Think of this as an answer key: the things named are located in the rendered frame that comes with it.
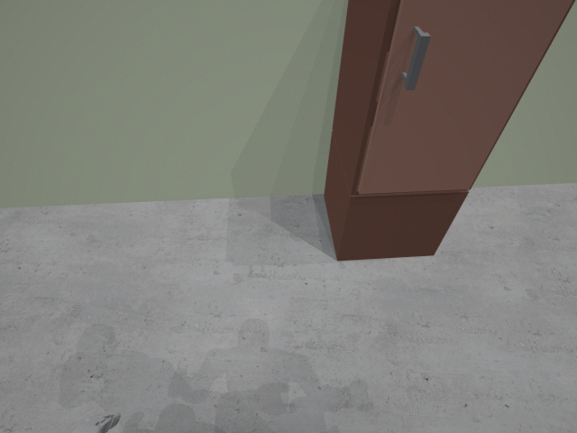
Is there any robot left hand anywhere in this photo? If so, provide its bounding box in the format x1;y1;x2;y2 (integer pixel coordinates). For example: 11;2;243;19
72;411;121;433

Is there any handle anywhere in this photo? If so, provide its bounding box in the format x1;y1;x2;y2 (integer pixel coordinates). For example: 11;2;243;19
401;26;431;90

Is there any cupboard door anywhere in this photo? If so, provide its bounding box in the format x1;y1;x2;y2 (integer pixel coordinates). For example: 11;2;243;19
358;0;573;194

